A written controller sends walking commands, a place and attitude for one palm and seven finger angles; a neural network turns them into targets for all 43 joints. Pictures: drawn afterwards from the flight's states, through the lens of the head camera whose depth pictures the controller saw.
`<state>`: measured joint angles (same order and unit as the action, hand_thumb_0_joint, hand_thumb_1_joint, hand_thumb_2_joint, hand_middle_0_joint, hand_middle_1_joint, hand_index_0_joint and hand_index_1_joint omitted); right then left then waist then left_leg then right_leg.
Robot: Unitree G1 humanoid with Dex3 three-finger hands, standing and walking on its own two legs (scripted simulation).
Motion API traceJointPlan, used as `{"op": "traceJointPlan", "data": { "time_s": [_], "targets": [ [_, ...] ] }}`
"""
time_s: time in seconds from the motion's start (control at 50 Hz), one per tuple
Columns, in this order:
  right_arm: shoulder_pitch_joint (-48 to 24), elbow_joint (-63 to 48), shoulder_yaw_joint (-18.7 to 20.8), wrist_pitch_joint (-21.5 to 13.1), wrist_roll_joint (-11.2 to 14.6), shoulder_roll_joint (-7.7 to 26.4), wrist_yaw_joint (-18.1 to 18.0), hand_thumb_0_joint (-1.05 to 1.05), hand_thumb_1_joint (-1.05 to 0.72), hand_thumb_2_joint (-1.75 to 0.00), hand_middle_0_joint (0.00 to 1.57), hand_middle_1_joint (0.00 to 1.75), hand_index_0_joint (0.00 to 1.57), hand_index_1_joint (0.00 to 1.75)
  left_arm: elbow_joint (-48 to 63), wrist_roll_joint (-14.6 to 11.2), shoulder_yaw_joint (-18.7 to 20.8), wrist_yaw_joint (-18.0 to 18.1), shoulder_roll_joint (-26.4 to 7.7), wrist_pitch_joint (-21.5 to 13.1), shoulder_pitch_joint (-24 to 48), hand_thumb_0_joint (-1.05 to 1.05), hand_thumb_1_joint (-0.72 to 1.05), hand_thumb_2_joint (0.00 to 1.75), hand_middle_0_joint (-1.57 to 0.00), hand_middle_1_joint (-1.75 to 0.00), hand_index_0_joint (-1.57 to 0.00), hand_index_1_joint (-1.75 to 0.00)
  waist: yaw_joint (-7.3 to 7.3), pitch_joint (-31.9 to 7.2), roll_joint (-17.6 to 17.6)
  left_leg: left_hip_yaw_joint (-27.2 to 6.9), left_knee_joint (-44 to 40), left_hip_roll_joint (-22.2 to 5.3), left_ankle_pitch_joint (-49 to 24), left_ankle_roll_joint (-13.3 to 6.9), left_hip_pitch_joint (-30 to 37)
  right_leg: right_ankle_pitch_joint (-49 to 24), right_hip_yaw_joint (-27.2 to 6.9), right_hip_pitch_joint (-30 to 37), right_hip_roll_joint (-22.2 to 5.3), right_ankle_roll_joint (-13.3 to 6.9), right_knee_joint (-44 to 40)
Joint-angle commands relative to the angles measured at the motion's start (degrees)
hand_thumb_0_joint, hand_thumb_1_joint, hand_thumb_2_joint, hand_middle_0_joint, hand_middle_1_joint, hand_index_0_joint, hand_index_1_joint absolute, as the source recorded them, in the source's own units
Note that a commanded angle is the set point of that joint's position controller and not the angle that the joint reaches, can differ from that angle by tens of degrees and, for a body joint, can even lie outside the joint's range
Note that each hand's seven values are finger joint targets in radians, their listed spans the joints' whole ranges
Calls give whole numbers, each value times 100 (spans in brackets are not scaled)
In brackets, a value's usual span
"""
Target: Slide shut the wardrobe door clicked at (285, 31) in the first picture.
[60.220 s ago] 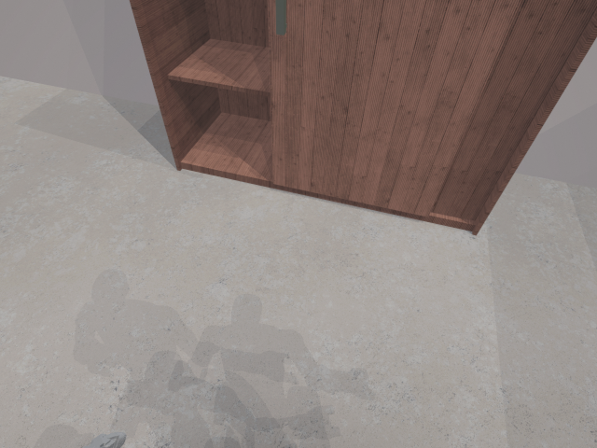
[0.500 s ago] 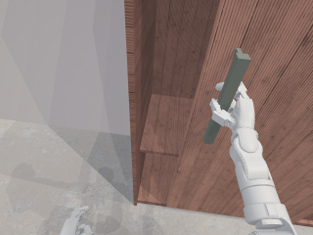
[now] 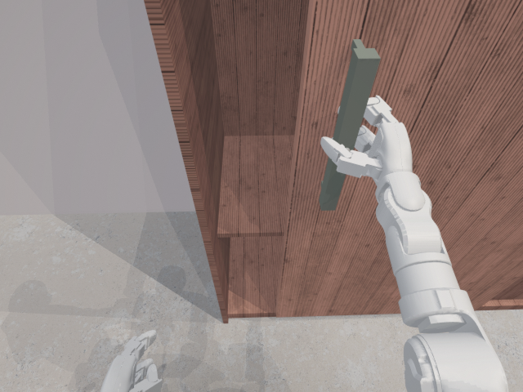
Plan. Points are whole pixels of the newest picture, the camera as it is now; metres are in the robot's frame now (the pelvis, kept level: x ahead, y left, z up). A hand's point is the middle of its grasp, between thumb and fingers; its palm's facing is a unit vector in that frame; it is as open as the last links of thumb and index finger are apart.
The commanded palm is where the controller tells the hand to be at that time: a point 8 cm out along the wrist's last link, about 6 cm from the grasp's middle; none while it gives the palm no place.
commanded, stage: loosen the grip on the handle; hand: right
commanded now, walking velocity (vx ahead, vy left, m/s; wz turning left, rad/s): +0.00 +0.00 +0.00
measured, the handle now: (339, 137) +0.46 -0.09 +0.16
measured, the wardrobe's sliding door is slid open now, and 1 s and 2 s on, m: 0.18 0.18 0.18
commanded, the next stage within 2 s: slip the hand off the handle in 0.42 s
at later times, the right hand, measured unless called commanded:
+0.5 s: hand (337, 150) +0.42 -0.08 +0.17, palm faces -0.07 +0.99 -0.10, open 14.4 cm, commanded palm +0.40 -0.14 +0.16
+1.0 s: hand (346, 151) +0.42 -0.09 +0.17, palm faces -0.16 +0.98 -0.11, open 14.6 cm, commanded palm +0.41 -0.20 +0.16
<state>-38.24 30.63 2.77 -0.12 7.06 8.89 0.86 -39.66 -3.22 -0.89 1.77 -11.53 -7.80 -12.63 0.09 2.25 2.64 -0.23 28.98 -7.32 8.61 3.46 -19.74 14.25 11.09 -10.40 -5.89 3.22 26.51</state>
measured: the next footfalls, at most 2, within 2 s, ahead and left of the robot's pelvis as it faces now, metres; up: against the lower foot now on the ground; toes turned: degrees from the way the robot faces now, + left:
none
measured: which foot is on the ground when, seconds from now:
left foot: down 0.00-1.00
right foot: down 0.00-1.00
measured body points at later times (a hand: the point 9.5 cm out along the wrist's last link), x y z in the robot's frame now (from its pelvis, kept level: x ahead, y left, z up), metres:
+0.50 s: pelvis -0.02 +0.02 +0.00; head +0.00 +0.03 +0.45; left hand +0.09 +0.28 -0.11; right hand +0.42 -0.13 +0.18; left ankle +0.07 +0.16 -0.73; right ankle -0.01 -0.14 -0.73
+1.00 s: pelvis -0.01 -0.01 -0.01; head +0.00 -0.01 +0.44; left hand +0.09 +0.24 -0.11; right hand +0.42 -0.15 +0.17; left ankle +0.07 +0.16 -0.73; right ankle -0.01 -0.14 -0.73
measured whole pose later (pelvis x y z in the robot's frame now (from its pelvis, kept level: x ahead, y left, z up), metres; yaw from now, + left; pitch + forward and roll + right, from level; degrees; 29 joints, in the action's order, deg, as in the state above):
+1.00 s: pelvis -0.01 -0.01 -0.01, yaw +4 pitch +2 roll -1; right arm -38.6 36.9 5.8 -11.1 6.1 14.9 5.7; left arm -38.1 -2.1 -3.3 4.4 -12.2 -9.0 -15.9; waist -2.8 -0.7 1.9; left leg -4.2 30.8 -4.5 7.2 3.4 -26.2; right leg 17.7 3.5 -18.3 -1.7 1.1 34.0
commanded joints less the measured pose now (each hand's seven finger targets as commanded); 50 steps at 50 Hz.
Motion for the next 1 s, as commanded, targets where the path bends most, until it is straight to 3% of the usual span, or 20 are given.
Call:
{"op": "traceJointPlan", "data": {
  "time_s": [0.0,0.04,0.06,0.1,0.18,0.2,0.22,0.24,0.26,0.34,0.38,0.48,0.5,0.56,0.6,0.66,0.72,0.76,0.88,0.98],
  "targets": [
    [-2641,-992,-30,-940,-86,238,-217,0,19,-37,45,140,45,140,583,18,282,-78,-753,-652,-64,0,90,90,-20,-30,-20,-30,-172,-1754,55,305,-326,568,15,-433,668,-49,-344,-12,331,-304,-527],
    [-2905,-831,-86,-1319,-276,453,-263,0,43,-26,44,138,44,138,537,39,274,-108,-789,-797,-82,0,90,90,-20,-30,-20,-30,-224,-1576,76,226,-394,558,369,-425,541,343,-375,-190,376,-372,-531],
    [-3043,-803,31,-1441,-301,647,-267,0,55,-20,42,137,42,137,551,43,269,-109,-813,-846,-101,0,90,90,-20,-30,-20,-30,-228,-1569,349,204,-468,552,516,-427,621,463,-404,-274,393,-400,-547],
    [-3186,-504,-21,-1576,-296,732,-141,0,55,-20,40,133,40,133,539,6,250,-108,-838,-939,-67,0,90,90,-20,-30,-20,-30,-268,-1581,659,49,-617,505,868,-398,741,671,-394,-452,459,-479,-505],
    [-3389,-405,96,-1683,-126,877,141,0,55,-20,34,127,34,127,520,4,255,-111,-894,-1086,-153,0,90,90,-20,-30,-20,-30,-211,-2025,145,-29,-576,497,783,-449,981,548,-513,-419,513,-466,-507],
    [-3272,-391,181,-1672,-47,896,161,0,55,-20,33,125,33,125,514,4,259,-110,-886,-1105,-162,0,90,90,-20,-30,-20,-30,-165,-2081,213,-37,-571,496,746,-445,1070,482,-517,-438,501,-457,-492],
    [-3476,189,828,-1594,-84,1749,149,0,55,-20,32,123,32,123,365,2,254,-61,-977,-1038,-191,0,90,90,-20,-30,-20,-30,-174,-1835,390,-145,-703,464,1021,-394,1034,658,-518,-798,528,-468,-425],
    [-3464,413,741,-1505,-34,1630,157,0,55,-20,30,122,30,122,400,-2,207,-83,-926,-981,-165,0,90,90,-20,-30,-20,-30,-169,-1671,537,-250,-844,406,1330,-372,1096,807,-553,-1068,582,-481,-387],
    [-3362,599,994,-1453,-54,1875,75,0,55,-20,29,120,29,120,350,-3,229,-91,-956,-926,-164,0,90,90,-20,-30,-20,-30,-168,-1477,611,-373,-982,362,1540,-360,1090,784,-557,-1224,578,-481,-339],
    [-3256,276,529,-1585,-65,1337,124,0,55,-20,25,115,25,115,463,21,284,-138,-886,-952,-168,0,90,90,-20,-30,-20,-30,-195,-1670,328,-220,-796,402,1463,-366,883,918,-696,-1131,600,-490,-289],
    [-3174,439,705,-1594,-63,1545,105,0,55,-20,25,115,25,115,474,24,288,-124,-942,-882,-194,0,90,90,-20,-30,-20,-30,-214,-1700,359,-184,-738,426,1455,-359,876,916,-772,-1225,625,-495,-247],
    [-3381,226,560,-1647,-76,1465,83,0,55,-20,25,115,25,115,581,53,281,-76,-920,-873,-171,0,90,90,-20,-30,-20,-30,-284,-1790,229,-165,-631,442,1453,-341,725,1019,-802,-1211,644,-504,-156],
    [-3279,71,653,-1664,-84,1563,75,0,55,-20,25,115,25,115,629,62,280,-65,-913,-882,-159,0,90,90,-20,-30,-20,-30,-197,-1920,182,-162,-569,445,1372,-346,808,987,-793,-1165,626,-499,-163],
    [-3062,456,1061,-1578,-115,2081,49,0,55,-20,25,115,25,115,622,71,227,6,-956,-784,-88,0,90,90,-20,-30,-20,-30,-140,-1624,458,-221,-634,435,1593,-330,778,1092,-808,-1505,631,-513,-99],
    [-3143,406,1017,-1564,-105,2103,70,0,55,-20,25,115,25,115,676,49,187,41,-936,-727,-65,0,90,90,-20,-30,-20,-30,-170,-1547,532,-240,-639,423,1677,-319,719,1152,-806,-1547,619,-519,-89],
    [-3025,413,1172,-1511,-97,2237,60,0,55,-20,25,115,25,115,717,58,174,101,-918,-661,-23,0,90,90,-20,-30,-20,-30,-88,-1581,207,-131,-479,473,1436,-351,651,1194,-826,-1488,589,-498,-125],
    [-2953,267,1203,-1456,-42,2283,70,0,55,-20,25,115,25,115,778,55,139,172,-913,-597,-30,0,90,90,-20,-30,-20,-30,-98,-1720,316,-120,-426,489,1324,-322,707,1112,-795,-1484,584,-499,-109],
    [-2813,146,1309,-1423,-27,2388,59,0,55,-20,25,115,25,115,833,70,117,220,-907,-546,2,0,90,90,-20,-30,-20,-30,0,-1762,263,-55,-355,528,1191,-358,760,1018,-827,-1451,570,-486,-159],
    [-2600,-60,1356,-1292,-16,2478,3,0,55,-20,25,115,25,115,903,82,52,344,-913,-427,-13,0,90,90,-20,-30,-20,-30,1,-1559,141,19,-281,592,971,-360,599,846,-815,-1392,530,-460,-235],
    [-2461,-429,1348,-1189,-45,2497,-59,0,55,-20,25,115,25,115,939,96,44,393,-896,-352,-26,0,90,90,-20,-30,-20,-30,20,-1764,-89,73,-199,634,663,-389,650,522,-838,-1202,514,-431,-261]
  ]
}}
